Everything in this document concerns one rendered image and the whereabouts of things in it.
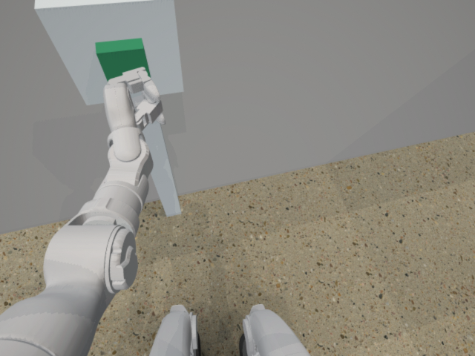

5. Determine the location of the left robot forearm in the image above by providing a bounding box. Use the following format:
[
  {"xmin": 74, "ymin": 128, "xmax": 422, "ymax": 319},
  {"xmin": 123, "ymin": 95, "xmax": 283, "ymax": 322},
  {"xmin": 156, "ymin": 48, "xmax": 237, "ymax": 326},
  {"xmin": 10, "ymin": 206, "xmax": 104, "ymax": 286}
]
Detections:
[{"xmin": 43, "ymin": 127, "xmax": 154, "ymax": 283}]

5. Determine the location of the left robot thigh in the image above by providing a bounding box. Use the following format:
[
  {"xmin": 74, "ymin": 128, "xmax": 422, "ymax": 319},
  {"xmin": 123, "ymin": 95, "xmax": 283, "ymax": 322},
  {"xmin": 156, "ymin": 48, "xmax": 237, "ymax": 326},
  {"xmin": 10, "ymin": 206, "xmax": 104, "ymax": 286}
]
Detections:
[{"xmin": 149, "ymin": 311, "xmax": 198, "ymax": 356}]

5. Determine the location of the robot thigh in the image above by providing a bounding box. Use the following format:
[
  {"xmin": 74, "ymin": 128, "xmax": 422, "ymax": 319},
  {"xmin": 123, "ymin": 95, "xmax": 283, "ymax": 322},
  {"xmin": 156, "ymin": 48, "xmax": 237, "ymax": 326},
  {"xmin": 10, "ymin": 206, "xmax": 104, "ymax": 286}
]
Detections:
[
  {"xmin": 243, "ymin": 309, "xmax": 311, "ymax": 356},
  {"xmin": 149, "ymin": 311, "xmax": 198, "ymax": 356}
]

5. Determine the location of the robot left upper arm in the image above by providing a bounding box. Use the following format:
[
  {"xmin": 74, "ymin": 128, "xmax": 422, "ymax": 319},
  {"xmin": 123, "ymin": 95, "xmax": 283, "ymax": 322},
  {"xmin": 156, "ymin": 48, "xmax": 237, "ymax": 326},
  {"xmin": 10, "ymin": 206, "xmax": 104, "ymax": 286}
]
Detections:
[{"xmin": 0, "ymin": 225, "xmax": 138, "ymax": 356}]

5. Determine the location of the button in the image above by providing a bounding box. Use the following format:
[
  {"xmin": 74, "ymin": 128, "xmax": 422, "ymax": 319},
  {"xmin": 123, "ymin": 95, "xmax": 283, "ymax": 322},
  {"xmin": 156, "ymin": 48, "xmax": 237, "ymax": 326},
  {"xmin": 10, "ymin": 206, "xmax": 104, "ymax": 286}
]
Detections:
[{"xmin": 95, "ymin": 38, "xmax": 151, "ymax": 81}]

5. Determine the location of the robot left hand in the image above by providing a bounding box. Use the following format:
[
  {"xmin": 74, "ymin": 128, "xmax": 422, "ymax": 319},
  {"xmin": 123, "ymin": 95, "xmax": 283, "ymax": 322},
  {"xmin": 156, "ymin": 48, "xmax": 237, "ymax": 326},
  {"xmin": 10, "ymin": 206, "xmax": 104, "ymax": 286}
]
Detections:
[{"xmin": 103, "ymin": 67, "xmax": 166, "ymax": 133}]

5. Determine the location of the right robot thigh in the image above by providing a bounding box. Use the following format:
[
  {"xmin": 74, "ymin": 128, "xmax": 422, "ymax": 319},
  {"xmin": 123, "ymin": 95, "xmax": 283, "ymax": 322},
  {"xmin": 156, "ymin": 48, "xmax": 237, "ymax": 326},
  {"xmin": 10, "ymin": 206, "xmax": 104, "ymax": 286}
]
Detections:
[{"xmin": 243, "ymin": 309, "xmax": 311, "ymax": 356}]

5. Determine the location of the panel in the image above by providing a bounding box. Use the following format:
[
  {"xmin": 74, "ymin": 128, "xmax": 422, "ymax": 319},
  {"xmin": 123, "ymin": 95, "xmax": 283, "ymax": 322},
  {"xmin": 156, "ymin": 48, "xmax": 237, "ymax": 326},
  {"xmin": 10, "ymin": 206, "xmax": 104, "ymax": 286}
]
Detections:
[{"xmin": 34, "ymin": 0, "xmax": 184, "ymax": 217}]

